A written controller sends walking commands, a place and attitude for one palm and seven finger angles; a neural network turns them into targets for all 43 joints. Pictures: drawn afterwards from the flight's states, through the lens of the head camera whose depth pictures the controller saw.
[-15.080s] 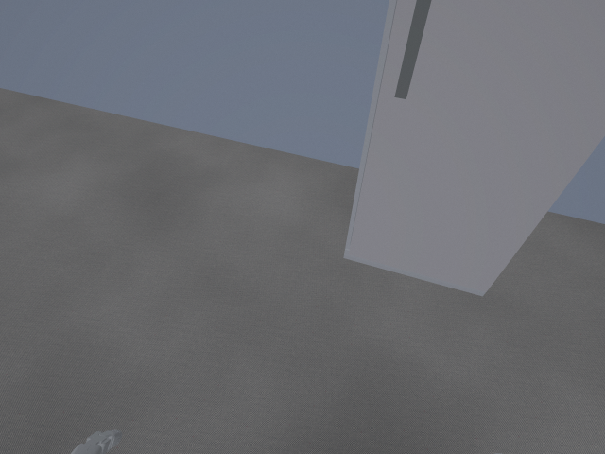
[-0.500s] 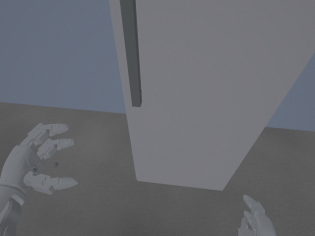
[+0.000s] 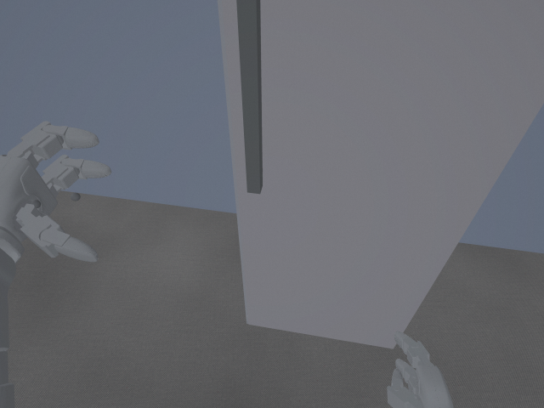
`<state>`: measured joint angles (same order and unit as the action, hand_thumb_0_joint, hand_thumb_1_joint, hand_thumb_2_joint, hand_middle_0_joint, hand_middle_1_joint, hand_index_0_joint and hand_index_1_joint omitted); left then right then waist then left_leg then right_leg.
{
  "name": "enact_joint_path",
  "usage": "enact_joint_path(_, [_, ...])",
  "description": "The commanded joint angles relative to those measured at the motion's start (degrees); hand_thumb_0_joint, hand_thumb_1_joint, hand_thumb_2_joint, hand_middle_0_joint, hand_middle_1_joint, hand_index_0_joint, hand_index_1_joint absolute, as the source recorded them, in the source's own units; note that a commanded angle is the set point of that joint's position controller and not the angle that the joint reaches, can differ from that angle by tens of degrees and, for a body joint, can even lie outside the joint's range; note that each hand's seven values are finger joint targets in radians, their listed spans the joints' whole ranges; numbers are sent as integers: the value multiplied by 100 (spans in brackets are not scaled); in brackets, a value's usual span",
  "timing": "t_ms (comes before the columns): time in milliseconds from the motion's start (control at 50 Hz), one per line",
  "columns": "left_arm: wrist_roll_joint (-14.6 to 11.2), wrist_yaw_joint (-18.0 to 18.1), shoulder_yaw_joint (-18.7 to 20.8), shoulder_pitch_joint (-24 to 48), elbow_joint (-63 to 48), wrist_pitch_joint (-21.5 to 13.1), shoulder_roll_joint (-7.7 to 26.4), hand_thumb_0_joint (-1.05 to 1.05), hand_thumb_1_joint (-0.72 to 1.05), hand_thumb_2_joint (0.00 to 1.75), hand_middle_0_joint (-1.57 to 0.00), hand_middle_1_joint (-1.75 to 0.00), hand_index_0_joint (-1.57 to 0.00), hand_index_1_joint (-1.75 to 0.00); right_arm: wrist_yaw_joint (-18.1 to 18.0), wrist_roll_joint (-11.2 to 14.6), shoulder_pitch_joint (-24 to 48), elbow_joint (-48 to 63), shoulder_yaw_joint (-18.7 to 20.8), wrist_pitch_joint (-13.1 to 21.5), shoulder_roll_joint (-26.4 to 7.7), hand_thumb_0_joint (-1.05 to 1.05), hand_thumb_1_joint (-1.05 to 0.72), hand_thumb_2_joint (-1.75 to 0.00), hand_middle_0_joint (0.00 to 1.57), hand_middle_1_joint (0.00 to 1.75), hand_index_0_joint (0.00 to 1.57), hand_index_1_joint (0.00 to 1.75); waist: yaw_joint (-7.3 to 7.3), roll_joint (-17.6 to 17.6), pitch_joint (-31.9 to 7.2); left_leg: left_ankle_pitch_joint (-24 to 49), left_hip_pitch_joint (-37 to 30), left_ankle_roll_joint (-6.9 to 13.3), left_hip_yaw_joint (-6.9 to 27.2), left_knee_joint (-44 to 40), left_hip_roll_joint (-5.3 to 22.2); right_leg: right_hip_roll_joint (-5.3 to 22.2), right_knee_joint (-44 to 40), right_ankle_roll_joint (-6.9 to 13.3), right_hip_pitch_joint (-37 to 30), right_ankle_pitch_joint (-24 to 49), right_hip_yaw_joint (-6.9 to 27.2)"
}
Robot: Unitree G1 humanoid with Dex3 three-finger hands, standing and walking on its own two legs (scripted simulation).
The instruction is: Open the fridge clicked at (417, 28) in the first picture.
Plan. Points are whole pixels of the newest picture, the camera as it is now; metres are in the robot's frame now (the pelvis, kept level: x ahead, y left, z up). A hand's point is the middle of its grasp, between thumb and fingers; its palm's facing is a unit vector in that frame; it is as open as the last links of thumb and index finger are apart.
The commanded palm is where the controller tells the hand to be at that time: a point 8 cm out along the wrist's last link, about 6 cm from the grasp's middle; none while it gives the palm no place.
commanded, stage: raise the hand to about handle height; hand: left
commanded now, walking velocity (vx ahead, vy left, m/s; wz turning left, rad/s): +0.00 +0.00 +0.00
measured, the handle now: (254, 86) +0.54 +0.11 +0.25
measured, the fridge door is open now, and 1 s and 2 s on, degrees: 0 0 0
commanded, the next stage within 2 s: move the hooked fingers beside the handle in 0.54 s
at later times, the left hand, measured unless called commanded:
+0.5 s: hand (108, 185) +0.30 +0.25 +0.21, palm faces +0.07 -0.99 -0.09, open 14.0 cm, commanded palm +0.26 +0.29 +0.22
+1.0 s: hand (144, 174) +0.34 +0.23 +0.20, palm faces -0.01 -1.00 -0.07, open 14.0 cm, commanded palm +0.31 +0.27 +0.22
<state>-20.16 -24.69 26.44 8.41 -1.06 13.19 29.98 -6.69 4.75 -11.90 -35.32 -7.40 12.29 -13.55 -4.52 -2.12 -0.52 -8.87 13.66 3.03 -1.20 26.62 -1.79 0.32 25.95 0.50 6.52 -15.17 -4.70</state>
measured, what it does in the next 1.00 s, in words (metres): stands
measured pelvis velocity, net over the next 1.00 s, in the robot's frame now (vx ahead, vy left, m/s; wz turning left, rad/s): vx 0.03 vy -0.02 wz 0.00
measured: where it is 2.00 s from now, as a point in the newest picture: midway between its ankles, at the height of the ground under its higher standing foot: outside the picture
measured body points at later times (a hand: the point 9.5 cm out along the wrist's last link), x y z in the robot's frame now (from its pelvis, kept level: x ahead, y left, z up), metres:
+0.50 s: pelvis +0.02 -0.03 +0.00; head -0.01 -0.05 +0.45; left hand +0.29 +0.31 +0.22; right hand +0.22 -0.26 -0.06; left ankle +0.07 +0.08 -0.74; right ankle -0.01 -0.11 -0.74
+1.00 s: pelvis +0.03 -0.02 +0.00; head +0.01 -0.04 +0.45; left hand +0.33 +0.28 +0.21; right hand +0.23 -0.24 -0.07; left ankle +0.07 +0.08 -0.74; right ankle -0.01 -0.11 -0.74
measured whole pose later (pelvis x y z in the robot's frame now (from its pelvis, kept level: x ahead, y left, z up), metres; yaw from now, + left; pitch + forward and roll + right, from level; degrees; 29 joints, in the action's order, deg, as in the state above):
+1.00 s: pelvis +0.03 -0.02 +0.00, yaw +0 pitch -2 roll +0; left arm -18.3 -23.3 22.0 16.1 5.8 17.4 26.8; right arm -6.1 5.9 -10.1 -34.5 -5.4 9.2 -15.0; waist -3.7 -2.7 -0.9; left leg -11.8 14.8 1.5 -0.6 28.4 -0.8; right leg -0.8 26.8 1.9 7.2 -17.8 -4.9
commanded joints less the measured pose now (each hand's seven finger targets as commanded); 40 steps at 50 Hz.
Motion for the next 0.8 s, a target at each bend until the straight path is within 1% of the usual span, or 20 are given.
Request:
enact_joint_path(0, [-8, -86, 421, 2124, -169, 234, 1554, 0, -50, 30, -30, -120, -30, -120, -40, 93, 933, 895, 382, 270, -849, 0, -90, -90, 20, 30, 20, 30, 121, -473, -399, -1192, -765, -175, 763, -749, 198, -149, -658, 143, 923, -186, 154])
enact_joint_path(20, [23, -138, 286, 2340, -146, 350, 1572, 0, -50, 30, -30, -120, -30, -120, -33, 125, 957, 901, 372, 259, -872, 0, -90, -90, 20, 30, 20, 30, 173, -536, -371, -1248, -744, -162, 727, -735, 186, -119, -668, 124, 980, -275, 167])
enact_joint_path(60, [8, -255, 130, 2113, 107, 489, 1397, 0, -50, 30, -30, -120, -30, -120, 6, 138, 913, 968, 398, 260, -890, 0, -90, -90, 20, 30, 20, 30, 183, -195, -496, -1133, -730, -134, 723, -620, 155, -115, -644, 112, 998, -251, 190])
enact_joint_path(100, [-29, -340, 132, 1902, -43, 440, 1372, 0, -50, 30, -30, -120, -30, -120, 66, 147, 968, 1054, 414, 255, -882, 0, -90, -90, 20, 30, 20, 30, 134, -123, -657, -771, -742, -122, 621, -421, 140, -90, -663, 129, 898, -132, 289])
enact_joint_path(140, [-93, -365, 387, 1919, -486, 259, 1601, 0, -50, 30, -30, -120, -30, -120, 97, 126, 1015, 1117, 445, 252, -886, 0, -90, -90, 20, 30, 20, 30, 107, -133, -994, -462, -881, -105, 564, -287, 120, -72, -626, 119, 783, 10, 333])
enact_joint_path(200, [-183, -251, 904, 1974, -1008, -115, 2065, 0, -50, 30, -30, -120, -30, -120, 130, 76, 1096, 1127, 447, 288, -833, 0, -90, -90, 20, 30, 20, 30, 25, -31, -1112, -162, -879, -90, 487, -150, 125, -53, -705, 99, 615, 94, 443])
enact_joint_path(240, [-213, -134, 1118, 2067, -1151, -277, 2153, 0, -50, 30, -30, -120, -30, -120, 123, 52, 1092, 1113, 466, 316, -819, 0, -90, -90, 20, 30, 20, 30, 10, -303, -1240, 14, -903, -83, 444, -107, 109, -11, -668, 105, 476, 293, 493])
enact_joint_path(260, [-210, -74, 1156, 2035, -1082, -309, 2124, 0, -50, 30, -30, -120, -30, -120, 121, 46, 1067, 1089, 464, 321, -798, 0, -90, -90, 20, 30, 20, 30, 10, -390, -1138, 78, -911, -87, 429, -113, 114, -18, -656, 110, 492, 417, 463])
enact_joint_path(300, [-160, 4, 1114, 1950, -904, -266, 2054, 0, -50, 30, -30, -120, -30, -120, 121, 58, 1033, 1022, 492, 311, -803, 0, -90, -90, 20, 30, 20, 30, 9, -512, -989, 152, -876, -93, 375, -63, 129, 10, -698, 70, 536, 557, 525])
enact_joint_path(320, [-142, 20, 992, 1985, -719, -171, 1919, 0, -50, 30, -30, -120, -30, -120, 104, 60, 1015, 998, 474, 299, -800, 0, -90, -90, 20, 30, 20, 30, 47, -725, -806, 79, -782, -108, 378, -81, 119, 36, -692, 78, 615, 535, 547])
enact_joint_path(340, [-125, 19, 805, 2027, -589, -91, 1729, 0, -50, 30, -30, -120, -30, -120, 102, 81, 1000, 974, 482, 286, -803, 0, -90, -90, 20, 30, 20, 30, 105, -600, -679, 42, -783, -106, 379, -66, 134, 46, -704, 46, 708, 539, 571])
enact_joint_path(360, [-105, -11, 673, 2055, -486, -10, 1638, 0, -50, 30, -30, -120, -30, -120, 97, 99, 976, 963, 487, 274, -832, 0, -90, -90, 20, 30, 20, 30, 127, -675, -622, 7, -781, -110, 386, -78, 135, 44, -691, 39, 777, 535, 556])
enact_joint_path(400, [-89, -92, 426, 1969, -244, 150, 1437, 0, -50, 30, -30, -120, -30, -120, 89, 131, 959, 966, 513, 244, -867, 0, -90, -90, 20, 30, 20, 30, 153, -263, -586, 77, -716, -96, 387, 21, 167, 78, -677, -61, 786, 696, 663])
enact_joint_path(440, [-61, -173, 302, 2076, -299, 238, 1417, 0, -50, 30, -30, -120, -30, -120, 75, 157, 953, 999, 509, 205, -893, 0, -90, -90, 20, 30, 20, 30, 183, -135, -736, 160, -742, -67, 399, 52, 133, 64, -581, -105, 789, 866, 619])
enact_joint_path(500, [-127, -247, 563, 1980, -599, 127, 1661, 0, -50, 30, -30, -120, -30, -120, 91, 137, 1003, 1078, 525, 191, -882, 0, -90, -90, 20, 30, 20, 30, 109, 29, -1124, 434, -818, -61, 409, 197, 131, 124, -445, -196, 555, 1420, 745])
enact_joint_path(600, [-216, -174, 1081, 1879, -1021, -165, 2046, 0, -50, 30, -30, -120, -30, -120, 120, 106, 1033, 1135, 516, 172, -814, 0, -90, -90, 20, 30, 20, 30, -30, -128, -1481, 848, -1015, -43, 324, 192, 90, 39, -292, -167, 297, 2029, 559])
enact_joint_path(660, [-213, -112, 820, 1955, -874, -103, 1676, 0, -50, 30, -30, -120, -30, -120, 121, 116, 1003, 1125, 503, 156, -761, 0, -90, -90, 20, 30, 20, 30, 40, -355, -1266, 914, -1108, -53, 310, 91, 85, -31, -271, -54, 486, 2016, 390])
enact_joint_path(720, [-190, -107, 717, 1692, -494, 139, 1526, 0, -50, 30, -30, -120, -30, -120, 133, 130, 933, 1081, 522, 98, -810, 0, -90, -90, 20, 30, 20, 30, 42, -102, -1091, 920, -997, -48, 324, 89, 103, -28, -277, -83, 565, 2062, 360])
enact_joint_path(760, [-117, -134, 279, 2067, -368, 296, 1242, 0, -50, 30, -30, -120, -30, -120, 118, 166, 937, 1082, 513, 45, -824, 0, -90, -90, 20, 30, 20, 30, 153, -191, -891, 727, -998, -58, 349, 32, 110, -67, -324, -51, 819, 1696, 316])
enact_joint_path(780, [-90, -125, 212, 2253, -328, 334, 1248, 0, -50, 30, -30, -120, -30, -120, 102, 172, 931, 1072, 513, 31, -834, 0, -90, -90, 20, 30, 20, 30, 193, -278, -869, 635, -1027, -57, 381, 18, 111, -83, -353, -31, 906, 1504, 309])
